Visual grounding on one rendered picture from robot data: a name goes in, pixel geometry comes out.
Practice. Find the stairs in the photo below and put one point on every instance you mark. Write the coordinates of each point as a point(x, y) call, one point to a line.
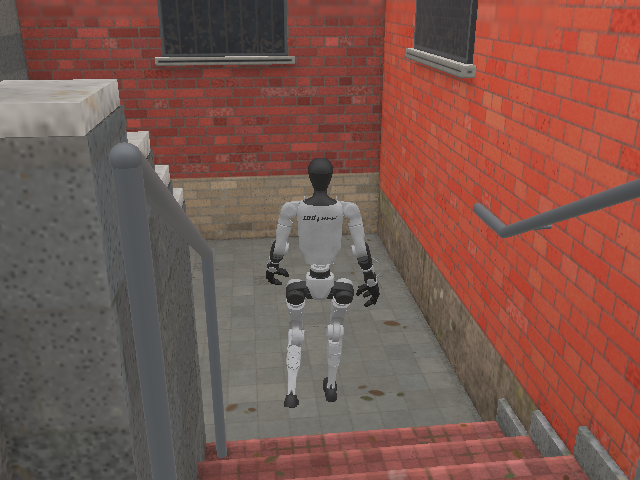
point(464, 451)

